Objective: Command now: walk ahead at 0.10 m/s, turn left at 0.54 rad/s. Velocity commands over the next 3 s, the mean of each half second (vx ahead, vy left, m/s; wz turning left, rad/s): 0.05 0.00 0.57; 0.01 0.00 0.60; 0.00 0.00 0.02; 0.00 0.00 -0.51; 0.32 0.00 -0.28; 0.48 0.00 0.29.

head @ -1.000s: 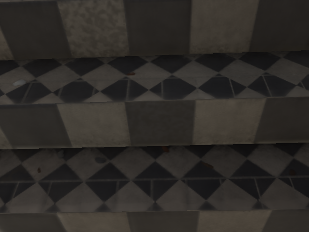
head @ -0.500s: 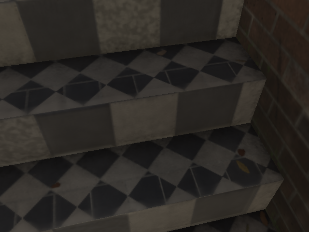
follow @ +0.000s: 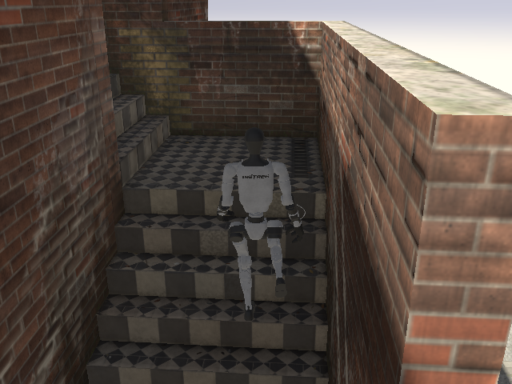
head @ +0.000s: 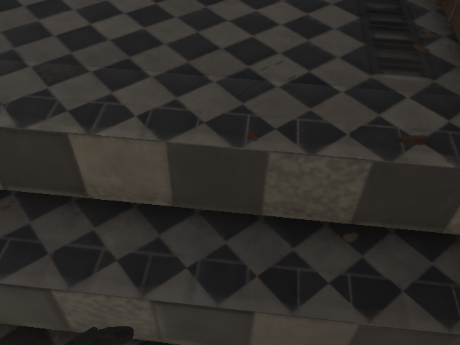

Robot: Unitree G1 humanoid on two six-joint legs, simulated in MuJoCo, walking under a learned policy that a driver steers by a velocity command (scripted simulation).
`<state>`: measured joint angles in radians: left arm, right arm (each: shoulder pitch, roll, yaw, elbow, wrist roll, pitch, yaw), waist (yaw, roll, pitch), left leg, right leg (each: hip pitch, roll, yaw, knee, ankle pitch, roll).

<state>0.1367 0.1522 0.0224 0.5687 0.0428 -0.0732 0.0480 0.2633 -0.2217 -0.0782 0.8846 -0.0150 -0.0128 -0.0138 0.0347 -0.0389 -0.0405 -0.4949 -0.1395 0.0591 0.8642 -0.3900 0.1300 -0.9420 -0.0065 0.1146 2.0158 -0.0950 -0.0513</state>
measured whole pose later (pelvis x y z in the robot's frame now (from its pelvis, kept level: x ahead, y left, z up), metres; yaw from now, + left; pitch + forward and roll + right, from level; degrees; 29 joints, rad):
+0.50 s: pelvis +0.13 -0.07 +0.14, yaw +15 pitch +1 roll -1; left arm 0.03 0.14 0.04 0.68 -0.01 0.03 0.09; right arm 0.18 -0.25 -0.11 0.64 -0.07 0.06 -0.01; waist -0.08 0.09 -0.01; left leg -0.61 -0.12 -0.11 1.60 -0.15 0.03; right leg -0.75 -0.06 -0.09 1.24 -0.51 -0.04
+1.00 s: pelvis +0.10 -0.01 +0.07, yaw +28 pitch +2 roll -6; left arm -0.03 0.13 0.08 0.57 -0.02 0.04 0.09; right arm 0.40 -0.23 -0.07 0.73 -0.05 -0.02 0.01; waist -0.07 0.03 0.01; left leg -0.27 0.06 -0.10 0.44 -0.13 0.06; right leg -0.90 -0.10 -0.11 2.16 -0.71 0.04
